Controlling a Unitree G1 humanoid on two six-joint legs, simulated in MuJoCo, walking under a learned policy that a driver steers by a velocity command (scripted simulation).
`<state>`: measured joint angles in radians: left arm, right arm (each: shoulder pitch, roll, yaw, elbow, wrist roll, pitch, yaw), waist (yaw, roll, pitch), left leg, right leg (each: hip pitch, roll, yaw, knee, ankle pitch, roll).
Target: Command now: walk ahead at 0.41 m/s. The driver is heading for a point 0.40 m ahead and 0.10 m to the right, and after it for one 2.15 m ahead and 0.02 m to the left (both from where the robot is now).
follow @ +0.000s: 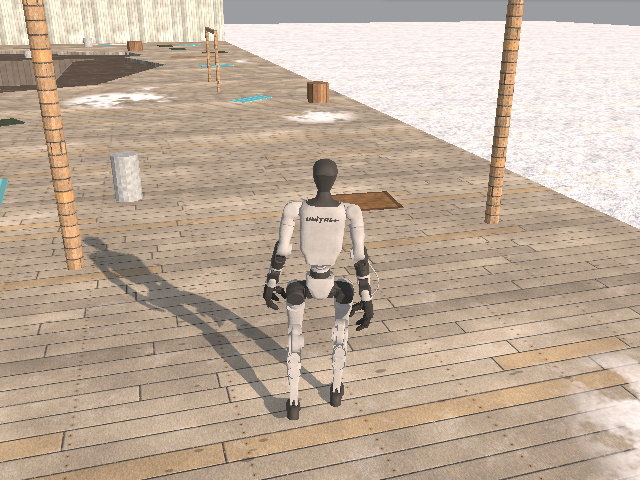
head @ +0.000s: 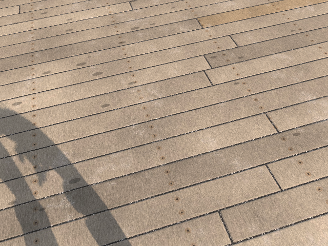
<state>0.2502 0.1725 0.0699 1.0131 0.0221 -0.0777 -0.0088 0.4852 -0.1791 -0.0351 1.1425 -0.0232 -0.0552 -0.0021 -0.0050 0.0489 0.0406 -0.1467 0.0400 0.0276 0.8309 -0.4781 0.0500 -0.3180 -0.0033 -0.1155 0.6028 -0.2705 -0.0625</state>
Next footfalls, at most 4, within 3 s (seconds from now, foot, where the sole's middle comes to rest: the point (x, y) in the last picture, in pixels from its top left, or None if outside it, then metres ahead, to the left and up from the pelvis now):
0.46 left None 0.41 0.09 -0.76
0.88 right None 0.42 -0.10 -0.76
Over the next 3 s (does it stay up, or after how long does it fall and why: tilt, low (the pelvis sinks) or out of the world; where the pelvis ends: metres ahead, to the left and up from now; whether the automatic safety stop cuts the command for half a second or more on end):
stays up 0.40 0.02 0.02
